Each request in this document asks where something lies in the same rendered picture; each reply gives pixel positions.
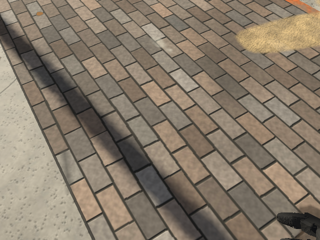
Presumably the robot right hand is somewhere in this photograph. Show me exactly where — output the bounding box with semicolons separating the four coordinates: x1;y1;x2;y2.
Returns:
277;212;320;240

